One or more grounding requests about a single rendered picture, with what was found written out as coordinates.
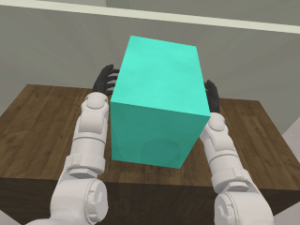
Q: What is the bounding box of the robot left forearm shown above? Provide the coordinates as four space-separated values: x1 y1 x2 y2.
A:
50 92 109 213

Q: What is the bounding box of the carton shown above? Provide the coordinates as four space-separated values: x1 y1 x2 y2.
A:
110 36 211 169

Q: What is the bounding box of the right robot upper arm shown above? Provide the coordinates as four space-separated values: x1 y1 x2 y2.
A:
214 191 274 225

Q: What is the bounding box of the left robot upper arm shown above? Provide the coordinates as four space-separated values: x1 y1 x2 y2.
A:
25 178 109 225

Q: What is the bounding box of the robot right forearm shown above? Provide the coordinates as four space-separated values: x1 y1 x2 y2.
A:
199 112 275 225

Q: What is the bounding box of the pedestal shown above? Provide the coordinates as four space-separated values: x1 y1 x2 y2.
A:
0 84 300 225

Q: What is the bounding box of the robot left hand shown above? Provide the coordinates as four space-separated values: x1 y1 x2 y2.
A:
91 64 120 96

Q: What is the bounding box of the robot right hand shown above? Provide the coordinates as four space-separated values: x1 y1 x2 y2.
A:
203 80 220 113

